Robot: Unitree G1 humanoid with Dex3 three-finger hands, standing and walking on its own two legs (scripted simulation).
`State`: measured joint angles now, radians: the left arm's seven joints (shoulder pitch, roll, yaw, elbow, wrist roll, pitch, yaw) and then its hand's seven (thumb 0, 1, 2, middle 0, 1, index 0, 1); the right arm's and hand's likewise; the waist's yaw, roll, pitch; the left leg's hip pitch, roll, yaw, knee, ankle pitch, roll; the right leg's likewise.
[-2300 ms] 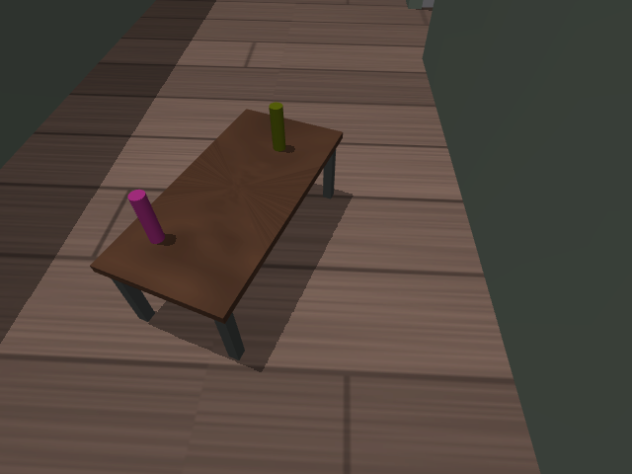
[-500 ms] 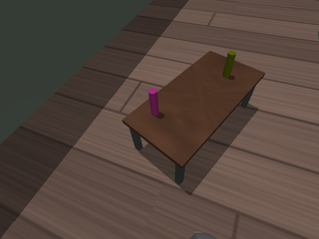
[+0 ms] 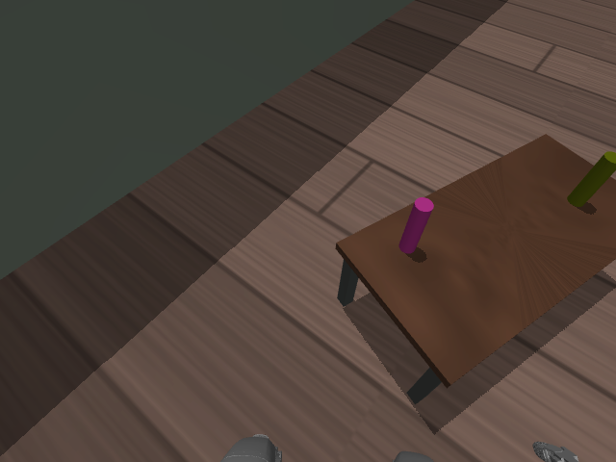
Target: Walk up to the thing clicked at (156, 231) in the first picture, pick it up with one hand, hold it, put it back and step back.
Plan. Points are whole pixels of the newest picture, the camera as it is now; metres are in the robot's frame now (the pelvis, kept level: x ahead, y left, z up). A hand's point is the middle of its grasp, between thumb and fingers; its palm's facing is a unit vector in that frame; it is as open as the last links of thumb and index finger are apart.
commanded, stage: walk up
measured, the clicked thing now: (414, 227) +0.70 -0.25 -0.32
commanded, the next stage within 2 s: none
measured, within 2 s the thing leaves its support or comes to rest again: neither
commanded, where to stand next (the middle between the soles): +0.08 -0.03 m, yaw -1 degrees
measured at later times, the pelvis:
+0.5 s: pelvis +0.06 +0.01 +0.01, yaw +3 degrees
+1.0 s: pelvis +0.00 -0.03 +0.00, yaw +0 degrees
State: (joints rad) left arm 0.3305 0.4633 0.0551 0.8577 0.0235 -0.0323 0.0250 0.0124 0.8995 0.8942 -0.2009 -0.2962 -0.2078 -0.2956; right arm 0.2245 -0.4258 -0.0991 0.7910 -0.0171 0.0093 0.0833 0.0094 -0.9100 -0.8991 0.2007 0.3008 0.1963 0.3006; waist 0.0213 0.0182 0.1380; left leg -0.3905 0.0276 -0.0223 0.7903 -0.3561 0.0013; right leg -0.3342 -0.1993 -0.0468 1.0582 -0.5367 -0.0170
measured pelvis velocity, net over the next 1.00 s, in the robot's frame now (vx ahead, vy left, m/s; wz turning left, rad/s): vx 0.00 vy -0.03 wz -0.01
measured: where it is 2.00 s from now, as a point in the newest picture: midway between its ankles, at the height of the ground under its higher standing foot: outside the picture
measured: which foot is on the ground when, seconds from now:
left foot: down 0.00-1.00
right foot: up 0.00-0.34, down 0.36-0.66, up 0.68-0.92, down 0.94-1.00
